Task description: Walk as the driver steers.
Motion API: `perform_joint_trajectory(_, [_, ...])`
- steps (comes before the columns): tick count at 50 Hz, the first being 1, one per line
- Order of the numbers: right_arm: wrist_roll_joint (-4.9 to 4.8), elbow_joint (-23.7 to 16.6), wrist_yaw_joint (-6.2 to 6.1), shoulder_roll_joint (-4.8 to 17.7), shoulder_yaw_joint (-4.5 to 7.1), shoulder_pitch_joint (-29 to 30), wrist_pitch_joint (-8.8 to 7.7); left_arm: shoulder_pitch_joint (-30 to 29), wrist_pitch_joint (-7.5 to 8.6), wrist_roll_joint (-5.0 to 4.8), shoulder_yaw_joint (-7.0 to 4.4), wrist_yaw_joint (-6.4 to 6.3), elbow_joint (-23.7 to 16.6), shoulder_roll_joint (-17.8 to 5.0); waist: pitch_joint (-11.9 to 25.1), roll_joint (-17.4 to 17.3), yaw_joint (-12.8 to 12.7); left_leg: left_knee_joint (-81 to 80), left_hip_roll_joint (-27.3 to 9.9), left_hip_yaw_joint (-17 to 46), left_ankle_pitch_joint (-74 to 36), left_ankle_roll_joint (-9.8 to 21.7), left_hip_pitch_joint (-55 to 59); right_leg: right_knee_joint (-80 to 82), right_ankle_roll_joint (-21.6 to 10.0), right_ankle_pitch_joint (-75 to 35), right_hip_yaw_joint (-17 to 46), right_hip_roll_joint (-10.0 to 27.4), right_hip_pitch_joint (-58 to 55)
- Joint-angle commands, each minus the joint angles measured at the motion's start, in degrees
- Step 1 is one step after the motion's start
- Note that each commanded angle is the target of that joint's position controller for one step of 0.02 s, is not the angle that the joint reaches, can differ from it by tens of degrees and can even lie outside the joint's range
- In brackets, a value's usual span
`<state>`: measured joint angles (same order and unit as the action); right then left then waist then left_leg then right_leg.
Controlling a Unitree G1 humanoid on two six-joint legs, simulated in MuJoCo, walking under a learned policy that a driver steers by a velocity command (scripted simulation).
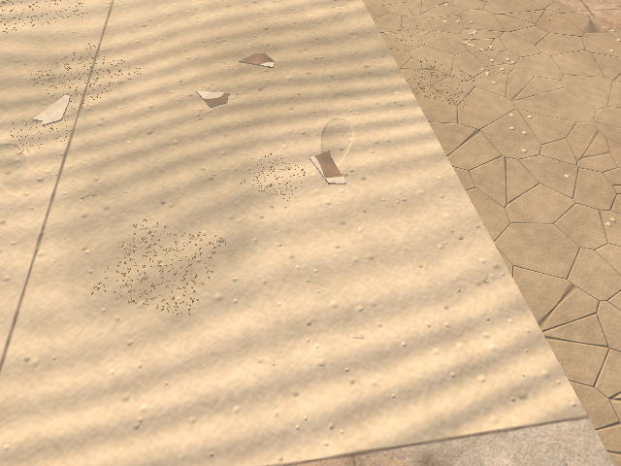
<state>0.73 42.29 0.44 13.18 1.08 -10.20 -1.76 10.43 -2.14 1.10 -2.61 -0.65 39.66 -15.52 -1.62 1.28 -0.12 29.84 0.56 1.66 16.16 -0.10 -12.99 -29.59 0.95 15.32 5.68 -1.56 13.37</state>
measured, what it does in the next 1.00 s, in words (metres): steps on the spot, turning left: right foot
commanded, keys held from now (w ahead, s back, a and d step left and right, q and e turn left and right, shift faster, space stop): q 0.76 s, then no key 0.24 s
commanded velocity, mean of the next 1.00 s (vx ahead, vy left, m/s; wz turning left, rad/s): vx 0.00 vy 0.00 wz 0.42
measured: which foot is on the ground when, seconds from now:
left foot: down 0.00-0.98, up 1.00-1.00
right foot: down 0.00-0.42, up 0.44-0.94, down 0.96-1.00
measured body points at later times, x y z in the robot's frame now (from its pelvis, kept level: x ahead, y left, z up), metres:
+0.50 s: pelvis -0.02 +0.04 -0.01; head +0.01 +0.08 +0.44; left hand +0.06 +0.35 -0.12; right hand +0.19 -0.20 -0.08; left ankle -0.03 +0.12 -0.74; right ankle -0.01 -0.12 -0.68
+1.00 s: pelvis -0.01 +0.02 +0.00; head +0.02 +0.03 +0.45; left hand -0.01 +0.34 -0.09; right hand +0.27 -0.14 -0.09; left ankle -0.03 +0.12 -0.73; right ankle +0.05 -0.09 -0.74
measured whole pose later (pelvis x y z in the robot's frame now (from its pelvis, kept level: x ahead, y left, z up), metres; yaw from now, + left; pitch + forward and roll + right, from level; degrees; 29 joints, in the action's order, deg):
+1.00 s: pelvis -0.01 +0.02 +0.00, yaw +29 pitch +1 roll -1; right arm -0.1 35.1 -1.2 17.1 2.9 -9.3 2.7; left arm 8.8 1.3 0.9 -3.8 -0.2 41.5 -16.1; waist -1.9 -1.9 0.3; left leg 32.5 7.6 13.1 16.0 1.8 -17.9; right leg -27.3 0.1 14.3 3.3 -1.9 13.4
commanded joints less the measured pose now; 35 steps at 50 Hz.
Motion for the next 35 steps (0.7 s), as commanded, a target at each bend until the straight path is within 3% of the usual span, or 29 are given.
perform_joint_trajectory(1, [-0.85,-4.47,-0.03,9.81,2.33,2.83,-0.45,-0.87,1.25,0.21,-2.09,-0.33,-3.35,-6.68,1.76,-2.7,-0.4,-5.4,-4.68,6.67,-7.57,2.62,-3.18,2.19,-1.48,-7.85,1.06,2.43,-3.1])
perform_joint_trajectory(4, [-1.55,-6.02,-0.48,11.42,3.13,3.27,0.43,0.38,1.63,-0.18,-2.85,-1.25,-3.24,-7.36,2.81,-2.29,-0.51,-3.04,-4.6,9.03,-11.88,4.26,-4.13,0.26,-1.45,-8.58,-0.83,2.27,-3.14])
perform_joint_trajectory(8, [-1.81,-7.9,-0.78,10.22,3.5,3.23,1.44,2.35,1.35,-0.51,-3.83,-1.87,-3.65,-7.91,3.49,1.22,-0.68,3.29,-1.69,8.26,-10.4,3.43,-8.93,1.76,-4.09,-7.18,0.94,5.39,-4.01])
perform_joint_trajectory(10, [-1.72,-8.68,-0.67,9.1,3.49,2.46,1.93,3.68,1.27,-0.38,-4.37,-2.03,-3.84,-9.47,3.94,6.72,-0.75,11.35,1.1,3.92,-5.54,1.06,-13.2,6.17,-9.24,-10.74,8.33,13.3,-5.78])
perform_joint_trajectory(11, [-1.55,-8.65,-0.48,8.96,3.72,1.35,2.2,2.14,1.47,-0.37,-4.32,-2.21,-4.49,-9.58,4.37,10.02,-0.18,17.39,1.31,1.4,6.21,0.12,-14.5,7.48,-12.84,-15.89,12.14,18.61,-5.58])
perform_joint_trajectory(12, [-1.5,-9.04,-0.26,9.81,4.2,1.77,2.51,1.3,1.87,-0.28,-4.03,-2.41,-5.24,-9.11,4.33,10.51,-0.77,25.8,0.03,0.83,16.74,-0.5,-16.7,8.25,-16.04,-21.89,15.07,23.03,-5.32])
perform_joint_trajectory(13, [-1.7,-9.64,-0.05,10.07,4.54,2.56,2.87,1.12,2.26,-0.26,-3.97,-2.49,-5.42,-9.41,3.66,7.65,-1.01,30.66,-1.6,1.62,19.98,-0.88,-18.98,8.42,-17.18,-25.75,15.01,24.65,-5.39])
perform_joint_trajectory(15, [-1.98,-9.75,0.28,8.42,4.06,2.09,3.64,-2.23,2.55,-1.1,-4.55,-2.4,-5.45,-11.2,3.12,5.14,0.3,25.8,-4.22,1.11,15.62,-1.08,-17.14,7.4,-13.62,-26.07,7.9,21.4,-4.23])
perform_joint_trajectory(17, [-2.11,-9.46,0.77,8.1,3.93,0.74,3.92,-3.87,1.89,-1.48,-4.8,-2.27,-5.46,-11.69,4.44,6.95,0.29,18.99,-2.96,-2.66,9.92,-1.12,-10.55,5.79,-11.36,-27.24,1.44,18.23,-2.24])
perform_joint_trajectory(19, [-2.27,-8.71,1.3,8.76,4.63,-2.83,4.1,-4.06,1.17,-2.31,-4.59,-2.16,-5.19,-10.9,6.08,7.01,1.78,7.89,-0.32,-6.22,1.23,-0.1,-3.27,1.54,-9.12,-22.4,-3.02,16.42,-1.06])
perform_joint_trajectory(20, [-2.0,-8.09,1.08,9.4,5.19,-4.73,4.19,-2.43,1.19,-2.69,-4.27,-2.0,-4.57,-9.52,6.42,4.71,2.11,1.6,1.48,-6.02,-3.15,1.16,1.38,-3.14,-6.83,-15.6,-5.62,14.59,1.14])
perform_joint_trajectory(21, [-1.66,-8.8,0.48,13.11,6.29,-5.43,3.95,1.13,1.26,-1.66,-3.7,-1.67,-3.88,-6.98,5.21,-6.13,1.02,-4.63,-3.34,4.69,-17.28,4.17,7.96,-15.24,-2.06,-1.68,-10.93,10.2,9.92])
perform_joint_trajectory(22, [-0.51,-11.75,0.0,20.87,7.35,-4.71,3.17,-1.77,1.32,1.12,-2.41,-1.76,-7.53,-4.15,4.04,-21.88,0.15,-9.07,-20.46,31.56,-35.64,15.5,10.34,-30.97,3.12,24.38,-10.13,1.21,26.34])
perform_joint_trajectory(23, [1.72,-11.92,0.61,18.81,6.56,-7.09,1.78,-5.16,1.7,-0.14,-3.1,-2.18,-7.89,-7.04,9.63,-15.19,4.23,-11.15,-23.38,35.28,-32.48,22.04,8.38,-40.74,2.93,26.49,-0.87,0.71,25.56])
perform_joint_trajectory(24, [1.63,-11.6,0.71,17.18,5.87,-4.67,0.82,-5.0,1.52,-1.29,-3.51,-2.34,-7.19,-8.31,6.72,-10.79,2.33,-10.56,-20.55,29.69,-27.48,19.89,6.64,-43.08,2.39,21.62,0.25,1.76,26.5])
perform_joint_trajectory(25, [0.23,-11.42,0.28,15.81,5.68,-2.06,0.7,-4.04,1.34,-0.95,-3.89,-2.64,-5.92,-8.85,4.93,-7.19,0.91,-9.78,-16.93,25.04,-22.32,16.15,5.83,-41.71,2.21,16.09,0.16,2.82,26.94])
perform_joint_trajectory(26, [-0.91,-11.59,-0.33,14.59,5.22,-0.05,1.08,-3.98,1.21,-0.51,-4.12,-3.03,-5.06,-9.03,4.53,-5.92,0.34,-9.36,-14.72,22.56,-20.68,13.62,5.45,-39.72,2.47,11.91,0.44,3.55,26.72])
perform_joint_trajectory(27, [-1.24,-11.69,-0.85,14.15,4.8,0.79,1.44,-3.68,1.21,-0.41,-4.15,-2.94,-4.75,-8.78,4.93,-6.56,-0.29,-9.32,-12.91,20.53,-23.1,12.7,3.75,-39.44,2.97,8.97,0.12,3.1,24.1])
perform_joint_trajectory(30, [-0.99,-11.71,-1.92,13.13,4.41,-0.41,2.0,-3.04,1.47,-1.02,-3.57,-2.23,-3.92,-6.71,7.28,-6.76,-0.2,-9.46,-10.98,18.79,-24.45,12.71,5.58,-37.29,4.04,4.71,-0.39,1.3,21.89])
perform_joint_trajectory(35, [-1.26,-11.6,-2.81,13.79,4.94,-1.73,2.8,-6.4,1.91,-1.21,-3.11,-2.06,-4.17,-6.03,6.06,-8.22,1.24,-10.24,-9.95,22.58,-14.67,12.39,7.78,-24.03,5.01,3.59,0.94,0.48,21.32])
Keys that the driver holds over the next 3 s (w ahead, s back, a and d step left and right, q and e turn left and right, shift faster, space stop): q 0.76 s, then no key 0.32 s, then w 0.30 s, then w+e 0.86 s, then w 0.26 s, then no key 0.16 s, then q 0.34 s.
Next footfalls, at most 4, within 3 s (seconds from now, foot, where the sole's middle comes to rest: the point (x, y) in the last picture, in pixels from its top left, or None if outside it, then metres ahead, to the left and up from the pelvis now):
0.96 right None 0.09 -0.07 -0.77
1.28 left None -0.05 0.14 -0.77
1.72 right None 0.37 0.07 -0.77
2.24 left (168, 422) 0.60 0.33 -0.77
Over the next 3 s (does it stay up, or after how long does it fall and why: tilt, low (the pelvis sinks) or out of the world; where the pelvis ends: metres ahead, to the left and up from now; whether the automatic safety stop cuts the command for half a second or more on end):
stays up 0.74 0.17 0.00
